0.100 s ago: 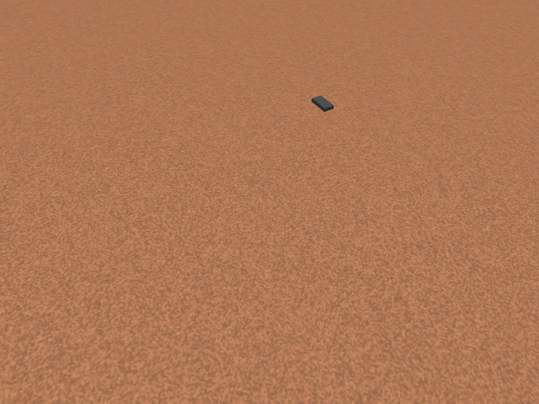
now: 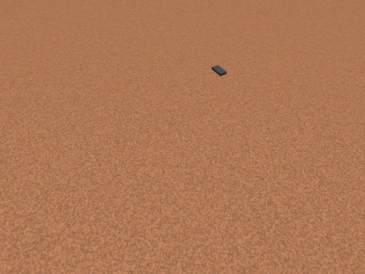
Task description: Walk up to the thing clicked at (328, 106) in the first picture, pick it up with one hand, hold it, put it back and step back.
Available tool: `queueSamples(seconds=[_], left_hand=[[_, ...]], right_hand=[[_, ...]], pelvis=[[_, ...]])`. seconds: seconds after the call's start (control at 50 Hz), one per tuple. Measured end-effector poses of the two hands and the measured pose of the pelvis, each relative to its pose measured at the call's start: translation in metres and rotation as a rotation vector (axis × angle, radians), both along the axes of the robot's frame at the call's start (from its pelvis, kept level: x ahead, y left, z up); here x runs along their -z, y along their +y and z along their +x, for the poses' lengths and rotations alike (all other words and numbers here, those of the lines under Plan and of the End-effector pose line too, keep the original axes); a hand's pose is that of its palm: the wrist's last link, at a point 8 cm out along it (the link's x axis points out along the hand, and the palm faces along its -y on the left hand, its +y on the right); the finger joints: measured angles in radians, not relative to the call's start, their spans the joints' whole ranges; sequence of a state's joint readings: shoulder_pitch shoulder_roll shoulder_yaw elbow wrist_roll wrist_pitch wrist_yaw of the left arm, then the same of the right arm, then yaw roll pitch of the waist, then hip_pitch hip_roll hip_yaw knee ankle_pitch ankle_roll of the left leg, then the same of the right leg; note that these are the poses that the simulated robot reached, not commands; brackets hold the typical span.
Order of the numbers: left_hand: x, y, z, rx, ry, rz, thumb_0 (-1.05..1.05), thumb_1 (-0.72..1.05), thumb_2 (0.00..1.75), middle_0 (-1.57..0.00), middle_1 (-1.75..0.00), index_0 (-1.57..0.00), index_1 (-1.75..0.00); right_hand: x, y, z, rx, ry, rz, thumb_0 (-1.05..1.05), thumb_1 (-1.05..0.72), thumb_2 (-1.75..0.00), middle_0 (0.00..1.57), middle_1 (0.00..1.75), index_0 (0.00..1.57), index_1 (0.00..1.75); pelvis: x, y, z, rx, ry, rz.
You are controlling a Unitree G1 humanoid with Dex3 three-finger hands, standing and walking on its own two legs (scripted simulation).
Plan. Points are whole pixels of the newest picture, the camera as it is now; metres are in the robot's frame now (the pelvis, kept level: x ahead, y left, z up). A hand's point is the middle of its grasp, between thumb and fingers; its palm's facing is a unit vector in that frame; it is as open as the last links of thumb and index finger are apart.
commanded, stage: stand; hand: left
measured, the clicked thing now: (219, 70) +2.07 -0.40 -0.77
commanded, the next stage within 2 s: walk up in 1.02 s
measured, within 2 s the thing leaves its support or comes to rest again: neither
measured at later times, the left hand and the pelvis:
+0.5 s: hand out of the picture +0.08 +0.25 -0.16, palm faces -0.03 -0.94 -0.33, open 7.4 cm; pelvis +0.01 +0.00 +0.00, yaw +0 degrees
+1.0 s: hand out of the picture +0.08 +0.24 -0.16, palm faces -0.02 -0.94 -0.34, open 7.4 cm; pelvis +0.01 -0.01 +0.00, yaw +0 degrees
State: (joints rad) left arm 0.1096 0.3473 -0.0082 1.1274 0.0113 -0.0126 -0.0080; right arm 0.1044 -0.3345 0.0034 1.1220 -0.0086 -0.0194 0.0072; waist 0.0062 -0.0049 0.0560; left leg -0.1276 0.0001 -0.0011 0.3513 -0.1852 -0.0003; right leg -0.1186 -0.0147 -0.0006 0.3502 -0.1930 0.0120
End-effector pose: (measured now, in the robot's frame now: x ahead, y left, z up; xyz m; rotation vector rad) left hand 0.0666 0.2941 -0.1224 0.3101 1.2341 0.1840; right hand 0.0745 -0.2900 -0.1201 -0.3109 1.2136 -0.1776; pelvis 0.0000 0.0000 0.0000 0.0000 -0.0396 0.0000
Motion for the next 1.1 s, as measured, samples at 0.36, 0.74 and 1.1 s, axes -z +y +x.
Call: queueSamples(seconds=[0.36,0.74,1.1], left_hand=[[-0.001,-0.003,0.005,0.001,-0.003,0.002,0.0,0.9,0.9,-0.21,-0.3,-0.2,-0.3],[-0.004,-0.005,0.008,-0.003,-0.01,0.007,0.0,0.9,0.9,-0.21,-0.3,-0.2,-0.3],[-0.006,-0.004,0.011,0.058,0.023,-0.007,0.0,0.9,0.9,-0.21,-0.3,-0.2,-0.3]], right_hand=[[-0.001,-0.005,0.005,-0.001,0.004,-0.006,0.01,-0.91,-0.9,0.2,0.3,0.2,0.3],[0.0,-0.009,0.006,-0.001,0.004,-0.004,0.01,-0.91,-0.9,0.2,0.3,0.2,0.3],[-0.006,-0.023,0.007,0.045,-0.093,0.019,0.01,-0.9,-0.9,0.2,0.3,0.21,0.3]], pelvis=[[-0.001,-0.002,0.005,-0.004,0.004,0.0],[-0.001,-0.006,0.007,-0.006,0.002,0.001],[0.002,-0.008,0.009,0.084,0.027,0.022]])
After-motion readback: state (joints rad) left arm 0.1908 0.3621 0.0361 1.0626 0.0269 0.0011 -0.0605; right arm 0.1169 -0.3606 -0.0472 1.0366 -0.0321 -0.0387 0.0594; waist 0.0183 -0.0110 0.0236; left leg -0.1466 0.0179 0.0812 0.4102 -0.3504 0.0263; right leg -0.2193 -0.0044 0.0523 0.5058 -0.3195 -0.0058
